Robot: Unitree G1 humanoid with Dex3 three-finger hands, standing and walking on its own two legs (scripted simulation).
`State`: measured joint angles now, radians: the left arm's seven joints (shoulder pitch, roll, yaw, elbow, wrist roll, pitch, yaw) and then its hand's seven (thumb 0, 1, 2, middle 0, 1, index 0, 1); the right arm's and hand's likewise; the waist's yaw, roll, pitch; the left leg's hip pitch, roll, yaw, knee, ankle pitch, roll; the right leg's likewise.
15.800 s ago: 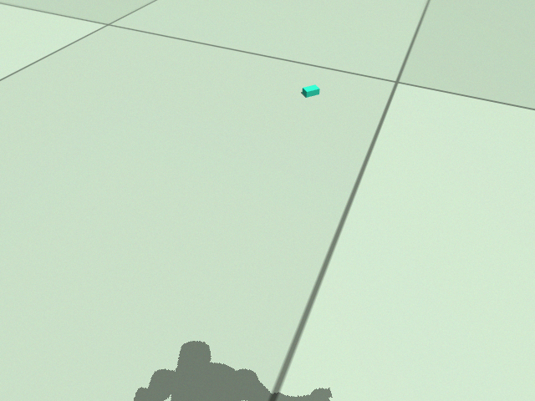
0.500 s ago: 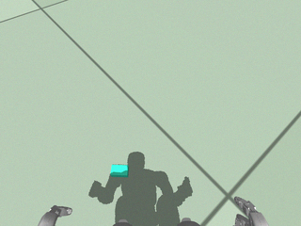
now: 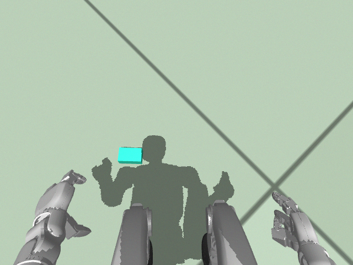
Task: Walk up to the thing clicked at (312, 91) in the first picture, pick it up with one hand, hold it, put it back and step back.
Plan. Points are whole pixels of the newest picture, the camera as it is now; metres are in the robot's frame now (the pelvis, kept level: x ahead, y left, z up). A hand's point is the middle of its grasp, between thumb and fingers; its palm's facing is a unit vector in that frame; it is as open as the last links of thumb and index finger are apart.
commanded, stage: rise first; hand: left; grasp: from above
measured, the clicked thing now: (130, 155) +0.52 +0.19 -0.54
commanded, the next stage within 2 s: none
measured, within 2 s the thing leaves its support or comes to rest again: neither
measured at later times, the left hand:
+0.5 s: hand (98, 176) +0.38 +0.26 -0.30, palm faces -0.49 -0.11 -0.87, open 13.1 cm
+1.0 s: hand (106, 164) +0.43 +0.25 -0.37, palm faces -0.47 +0.02 -0.88, open 13.8 cm
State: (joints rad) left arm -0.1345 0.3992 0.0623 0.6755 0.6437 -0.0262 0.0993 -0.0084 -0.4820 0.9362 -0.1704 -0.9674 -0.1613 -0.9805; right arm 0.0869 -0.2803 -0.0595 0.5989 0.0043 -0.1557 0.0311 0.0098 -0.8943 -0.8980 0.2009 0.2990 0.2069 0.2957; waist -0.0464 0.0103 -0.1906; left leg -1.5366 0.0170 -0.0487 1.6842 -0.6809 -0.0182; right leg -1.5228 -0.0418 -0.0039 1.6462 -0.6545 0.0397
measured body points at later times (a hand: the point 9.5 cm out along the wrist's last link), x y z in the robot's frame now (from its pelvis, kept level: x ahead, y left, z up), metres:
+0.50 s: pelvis -0.06 +0.00 -0.16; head +0.16 +0.03 +0.23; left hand +0.40 +0.26 -0.25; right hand +0.01 -0.29 -0.28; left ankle +0.04 +0.12 -0.52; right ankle +0.05 -0.14 -0.52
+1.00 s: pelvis -0.05 +0.01 -0.21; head +0.19 +0.06 +0.17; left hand +0.45 +0.25 -0.32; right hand -0.01 -0.28 -0.31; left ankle +0.04 +0.12 -0.52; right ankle +0.05 -0.14 -0.52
